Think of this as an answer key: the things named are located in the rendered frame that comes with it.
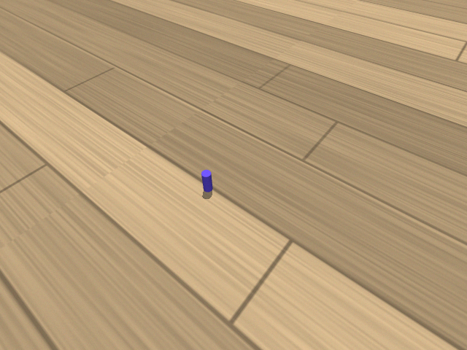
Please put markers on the can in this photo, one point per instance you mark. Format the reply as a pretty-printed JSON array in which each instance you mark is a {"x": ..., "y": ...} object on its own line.
[{"x": 207, "y": 180}]

